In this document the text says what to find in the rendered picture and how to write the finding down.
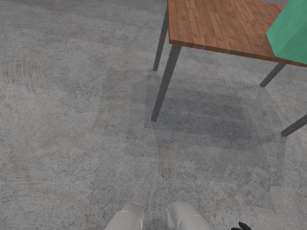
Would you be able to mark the table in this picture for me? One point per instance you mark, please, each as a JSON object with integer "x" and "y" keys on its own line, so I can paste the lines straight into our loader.
{"x": 234, "y": 27}

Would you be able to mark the robot right thigh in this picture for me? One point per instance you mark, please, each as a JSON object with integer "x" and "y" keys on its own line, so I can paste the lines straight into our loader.
{"x": 182, "y": 216}

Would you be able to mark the carton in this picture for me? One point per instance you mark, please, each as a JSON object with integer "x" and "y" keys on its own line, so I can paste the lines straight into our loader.
{"x": 288, "y": 33}

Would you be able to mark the robot left thigh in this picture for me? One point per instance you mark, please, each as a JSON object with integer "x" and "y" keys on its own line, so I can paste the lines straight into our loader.
{"x": 129, "y": 218}

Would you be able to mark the robot thigh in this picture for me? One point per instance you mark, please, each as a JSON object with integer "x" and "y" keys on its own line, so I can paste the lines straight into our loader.
{"x": 182, "y": 216}
{"x": 129, "y": 218}

